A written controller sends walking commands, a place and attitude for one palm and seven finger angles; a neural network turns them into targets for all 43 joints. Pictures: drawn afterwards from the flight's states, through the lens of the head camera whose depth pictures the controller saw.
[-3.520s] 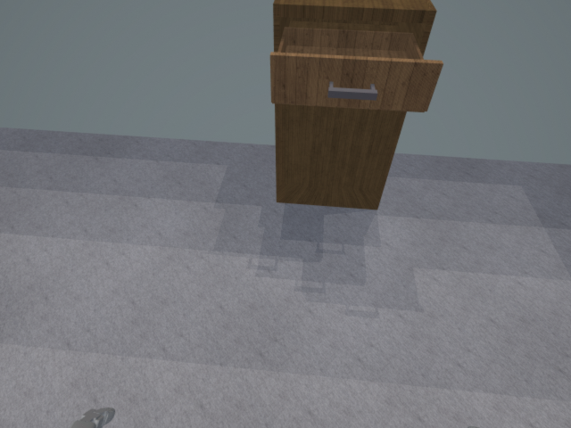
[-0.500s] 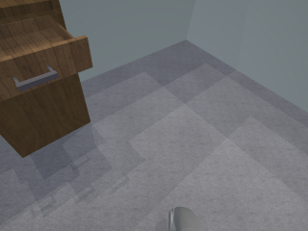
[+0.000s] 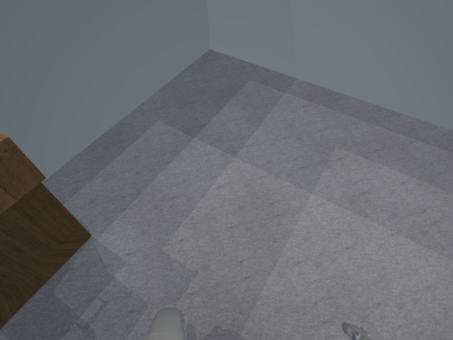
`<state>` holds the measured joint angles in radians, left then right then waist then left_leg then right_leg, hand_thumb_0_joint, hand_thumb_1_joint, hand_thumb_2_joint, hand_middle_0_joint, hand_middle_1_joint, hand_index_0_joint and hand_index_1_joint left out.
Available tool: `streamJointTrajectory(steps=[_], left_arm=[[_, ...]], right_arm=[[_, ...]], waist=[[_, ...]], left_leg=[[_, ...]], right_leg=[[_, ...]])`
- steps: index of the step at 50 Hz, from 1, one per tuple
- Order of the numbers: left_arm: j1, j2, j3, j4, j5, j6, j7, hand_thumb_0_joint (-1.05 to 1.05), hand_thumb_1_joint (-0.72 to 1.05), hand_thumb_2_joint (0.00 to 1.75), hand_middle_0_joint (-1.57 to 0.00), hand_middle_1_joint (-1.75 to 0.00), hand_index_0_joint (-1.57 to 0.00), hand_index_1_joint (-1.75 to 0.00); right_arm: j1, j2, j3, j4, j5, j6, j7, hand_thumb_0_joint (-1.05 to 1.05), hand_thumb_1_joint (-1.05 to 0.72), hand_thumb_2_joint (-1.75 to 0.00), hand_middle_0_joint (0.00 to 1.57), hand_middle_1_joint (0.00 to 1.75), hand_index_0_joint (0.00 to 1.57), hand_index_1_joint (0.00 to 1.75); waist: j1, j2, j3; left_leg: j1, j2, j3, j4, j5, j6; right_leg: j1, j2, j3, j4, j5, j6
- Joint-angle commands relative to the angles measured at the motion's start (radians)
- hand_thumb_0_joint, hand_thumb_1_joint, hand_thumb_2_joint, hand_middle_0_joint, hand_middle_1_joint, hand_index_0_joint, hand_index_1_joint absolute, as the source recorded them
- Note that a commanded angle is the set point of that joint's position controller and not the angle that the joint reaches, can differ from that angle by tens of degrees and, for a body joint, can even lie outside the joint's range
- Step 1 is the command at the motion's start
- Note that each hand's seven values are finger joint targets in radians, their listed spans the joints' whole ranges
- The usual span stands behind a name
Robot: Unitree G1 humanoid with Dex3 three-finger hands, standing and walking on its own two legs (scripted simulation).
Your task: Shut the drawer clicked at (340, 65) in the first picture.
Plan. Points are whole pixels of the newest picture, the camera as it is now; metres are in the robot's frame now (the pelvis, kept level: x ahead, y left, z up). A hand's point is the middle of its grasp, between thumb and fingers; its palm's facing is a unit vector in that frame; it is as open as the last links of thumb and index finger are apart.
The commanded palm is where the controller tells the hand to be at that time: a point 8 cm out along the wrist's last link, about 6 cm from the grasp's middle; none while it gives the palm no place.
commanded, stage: walk to a spot facing it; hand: left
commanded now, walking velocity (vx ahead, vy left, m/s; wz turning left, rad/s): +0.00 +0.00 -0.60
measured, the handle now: out of the picture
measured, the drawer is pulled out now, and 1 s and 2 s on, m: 0.28 0.28 0.28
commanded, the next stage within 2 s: none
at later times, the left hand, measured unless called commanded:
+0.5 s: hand (115, 294) +0.22 +0.26 -0.17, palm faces -0.24 -0.95 -0.20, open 7.4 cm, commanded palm none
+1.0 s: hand (173, 267) +0.28 +0.14 -0.14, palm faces -0.54 -0.80 -0.27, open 7.4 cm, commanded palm none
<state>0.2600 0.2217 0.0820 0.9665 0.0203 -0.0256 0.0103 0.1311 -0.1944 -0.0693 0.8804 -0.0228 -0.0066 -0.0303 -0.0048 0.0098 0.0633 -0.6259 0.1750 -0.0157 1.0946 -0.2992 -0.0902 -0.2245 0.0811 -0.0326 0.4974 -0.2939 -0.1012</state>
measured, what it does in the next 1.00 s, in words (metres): steps on the spot, turning right: left foot, then right foot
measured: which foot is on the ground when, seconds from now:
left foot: up 0.00-0.16, down 0.18-0.68, up 0.70-1.00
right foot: down 0.00-0.20, up 0.22-0.66, down 0.68-1.00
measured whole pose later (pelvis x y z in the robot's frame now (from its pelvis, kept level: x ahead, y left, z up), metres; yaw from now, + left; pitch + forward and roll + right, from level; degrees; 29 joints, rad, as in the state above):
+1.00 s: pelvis +0.08 +0.03 +0.00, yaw -36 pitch +0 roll +2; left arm 0.19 0.18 0.06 0.89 0.01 0.02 0.00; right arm 0.19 -0.22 -0.07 0.92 -0.02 0.06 -0.02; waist -0.01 0.03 0.06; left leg -0.50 0.11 0.01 1.07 -0.35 -0.12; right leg -0.28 0.05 0.02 0.48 -0.21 -0.07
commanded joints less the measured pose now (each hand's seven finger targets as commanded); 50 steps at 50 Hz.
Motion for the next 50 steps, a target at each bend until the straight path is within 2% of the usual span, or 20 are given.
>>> streamJointTrajectory(steps=[1,5,7,8,9,10,11,14,16,23,29,31,32,33,34,35,36,39,41,50], left_arm=[[0.049,0.142,0.033,-0.078,0.0,-0.014,0.001,0.0,0.9,0.9,-0.2,-0.3,-0.2,-0.3],[0.073,0.175,0.046,-0.094,0.001,0.007,0.008,0.0,0.9,0.9,-0.2,-0.3,-0.2,-0.3],[0.056,0.18,0.046,-0.105,-0.004,0.015,0.012,0.0,0.9,0.9,-0.2,-0.3,-0.2,-0.3],[0.029,0.173,0.044,-0.112,-0.012,0.016,0.015,0.0,0.9,0.9,-0.2,-0.3,-0.2,-0.3],[0.057,0.116,0.036,-0.125,-0.025,0.019,0.012,0.0,0.9,0.9,-0.2,-0.3,-0.2,-0.3],[0.109,0.088,0.026,-0.124,-0.023,0.012,0.007,0.0,0.9,0.9,-0.2,-0.3,-0.2,-0.3],[0.131,0.132,0.032,-0.112,-0.009,0.021,0.013,0.0,0.9,0.9,-0.2,-0.3,-0.2,-0.3],[0.06,0.116,0.041,-0.112,0.004,0.049,-0.011,0.0,0.9,0.9,-0.2,-0.3,-0.2,-0.3],[0.059,0.088,0.036,-0.11,0.004,0.067,-0.023,0.0,0.9,0.9,-0.2,-0.3,-0.2,-0.3],[-0.037,0.042,0.029,-0.141,0.003,0.089,-0.037,0.0,0.9,0.9,-0.2,-0.3,-0.2,-0.3],[-0.116,0.033,0.016,-0.17,0.002,0.07,-0.038,0.0,0.9,0.9,-0.2,-0.3,-0.2,-0.3],[-0.097,0.039,0.015,-0.17,0.0,0.058,-0.035,0.0,0.9,0.9,-0.2,-0.3,-0.2,-0.3],[-0.072,0.051,0.017,-0.162,0.002,0.049,-0.033,0.0,0.9,0.9,-0.2,-0.3,-0.2,-0.3],[0.003,0.092,0.024,-0.141,0.004,0.035,-0.028,0.0,0.9,0.9,-0.2,-0.3,-0.2,-0.3],[0.066,0.226,0.046,-0.124,0.017,0.017,-0.013,0.0,0.9,0.9,-0.2,-0.3,-0.2,-0.3],[0.109,0.302,0.061,-0.112,-0.003,0.023,0.002,0.0,0.9,0.9,-0.2,-0.3,-0.2,-0.3],[0.098,0.276,0.059,-0.111,-0.008,0.03,0.011,0.0,0.9,0.9,-0.2,-0.3,-0.2,-0.3],[-0.063,0.174,0.037,-0.144,-0.015,0.029,0.016,0.0,0.9,0.9,-0.2,-0.3,-0.2,-0.3],[-0.085,0.156,0.027,-0.15,-0.015,0.021,0.01,0.0,0.9,0.9,-0.2,-0.3,-0.2,-0.3],[-0.02,0.176,0.038,-0.129,-0.003,0.026,0.003,0.0,0.9,0.9,-0.2,-0.3,-0.2,-0.3]], right_arm=[[0.025,-0.044,0.01,-0.057,0.003,-0.007,0.015,0.0,-0.9,-0.9,0.2,0.3,0.2,0.3],[-0.054,-0.067,0.013,-0.099,0.009,-0.017,0.012,0.0,-0.9,-0.9,0.2,0.3,0.2,0.3],[-0.005,-0.101,0.007,-0.092,0.011,-0.019,0.002,0.0,-0.9,-0.9,0.2,0.3,0.2,0.3],[0.093,-0.139,-0.003,-0.068,0.007,-0.022,-0.002,0.0,-0.9,-0.9,0.2,0.3,0.2,0.3],[0.163,-0.238,-0.025,-0.061,-0.004,-0.026,-0.003,0.0,-0.9,-0.9,0.2,0.3,0.2,0.3],[0.214,-0.283,-0.026,-0.055,0.004,-0.022,-0.002,0.0,-0.9,-0.9,0.2,0.3,0.2,0.3],[0.198,-0.242,-0.011,-0.068,0.006,-0.01,0.004,0.0,-0.9,-0.9,0.2,0.3,0.2,0.3],[0.043,-0.153,0.014,-0.094,0.001,-0.014,-0.004,0.0,-0.9,-0.9,0.2,0.3,0.2,0.3],[0.061,-0.135,0.014,-0.078,0.0,-0.017,-0.004,0.0,-0.9,-0.9,0.2,0.3,0.2,0.3],[0.139,-0.142,-0.016,-0.042,0.001,-0.015,0.0,0.0,-0.9,-0.9,0.2,0.3,0.2,0.3],[0.174,-0.183,-0.041,-0.012,-0.008,-0.007,0.01,0.0,-0.9,-0.9,0.2,0.3,0.2,0.3],[0.165,-0.201,-0.048,-0.012,-0.008,-0.005,0.014,0.0,-0.9,-0.9,0.2,0.3,0.2,0.3],[0.175,-0.201,-0.047,-0.009,-0.006,-0.003,0.017,0.0,-0.9,-0.9,0.2,0.3,0.2,0.3],[0.177,-0.192,-0.045,-0.011,0.001,-0.001,0.021,0.0,-0.9,-0.9,0.2,0.3,0.2,0.3],[0.193,-0.116,-0.024,-0.042,0.009,0.007,0.031,0.0,-0.9,-0.9,0.2,0.3,0.2,0.3],[0.122,-0.094,-0.009,-0.084,0.006,0.017,0.025,0.0,-0.9,-0.9,0.2,0.3,0.2,0.3],[0.117,-0.114,-0.013,-0.082,0.01,0.025,0.014,0.0,-0.9,-0.9,0.2,0.3,0.2,0.3],[0.109,-0.13,-0.021,-0.035,0.003,0.033,0.012,0.0,-0.9,-0.9,0.2,0.3,0.2,0.3],[0.144,-0.121,-0.02,-0.013,-0.001,0.039,0.012,0.0,-0.9,-0.9,0.2,0.3,0.2,0.3],[0.049,-0.106,-0.017,-0.041,0.002,0.036,0.009,0.0,-0.9,-0.9,0.2,0.3,0.2,0.3]], waist=[[0.021,-0.166,-0.078],[0.057,-0.184,-0.128],[0.025,-0.171,-0.162],[-0.027,-0.132,-0.216],[-0.042,0.122,-0.287],[-0.036,0.278,-0.325],[-0.024,0.135,-0.278],[0.021,0.197,-0.085],[0.026,0.208,-0.068],[-0.008,0.165,-0.053],[-0.039,0.218,-0.069],[-0.023,0.211,-0.097],[-0.011,0.17,-0.121],[0.036,0.082,-0.161],[0.066,-0.267,-0.189],[0.091,-0.331,-0.2],[0.078,-0.229,-0.188],[0.013,-0.157,-0.108],[-0.014,-0.13,-0.097],[0.027,-0.138,-0.105]], left_leg=[[0.064,-0.063,0.072,-0.173,0.024,-0.017],[0.149,-0.13,0.095,-0.383,-0.012,-0.005],[0.301,-0.145,0.093,-0.55,0.079,0.008],[0.492,-0.087,0.07,-0.68,0.278,0.026],[0.733,0.167,-0.161,-0.676,0.646,0.109],[0.804,0.382,-0.306,-0.618,1.091,0.237],[0.711,0.364,-0.218,-0.62,1.036,0.271],[0.487,0.213,-0.025,-0.713,0.684,0.181],[0.45,0.161,0.054,-0.737,0.614,0.159],[0.499,0.19,0.129,-0.781,0.401,0.199],[0.529,0.229,0.191,-0.714,0.445,0.202],[0.539,0.242,0.217,-0.644,0.472,0.177],[0.515,0.224,0.246,-0.575,0.457,0.144],[0.436,0.199,0.288,-0.408,0.4,0.087],[0.14,0.074,0.312,-0.172,-0.088,0.019],[0.008,-0.027,0.186,0.029,-0.378,-0.007],[0.007,-0.01,0.071,0.101,-0.334,0.01],[0.012,0.003,0.028,0.132,-0.103,-0.009],[0.06,-0.019,0.037,0.095,-0.045,-0.023],[0.078,-0.074,0.023,-0.093,-0.078,-0.028]], right_leg=[[0.052,-0.215,0.198,-0.06,0.746,-0.065],[0.162,-0.221,0.281,0.028,0.837,-0.045],[0.135,-0.206,0.299,0.102,0.814,-0.011],[0.054,-0.172,0.265,0.195,0.678,0.035],[-0.176,-0.046,0.166,0.389,0.21,0.103],[-0.305,-0.018,0.095,0.671,-0.381,0.145],[-0.289,-0.075,0.114,0.781,-0.377,0.152],[-0.339,-0.124,0.077,0.852,-0.199,0.177],[-0.315,-0.122,0.05,0.842,-0.12,0.186],[-0.336,-0.163,-0.018,0.633,-0.072,0.195],[-0.227,-0.148,-0.077,0.326,-0.123,0.17],[-0.155,-0.138,-0.077,0.201,-0.097,0.146],[-0.072,-0.12,-0.092,0.105,-0.019,0.135],[0.089,-0.144,-0.055,-0.04,0.131,0.114],[0.286,-0.376,0.278,-0.138,0.386,0.023],[0.255,-0.523,0.459,-0.122,0.727,-0.084],[0.213,-0.504,0.369,-0.108,0.68,-0.12],[0.111,-0.346,0.247,-0.13,0.555,-0.045],[0.053,-0.306,0.203,-0.14,0.56,-0.031],[0.083,-0.291,0.349,-0.154,0.373,-0.072]])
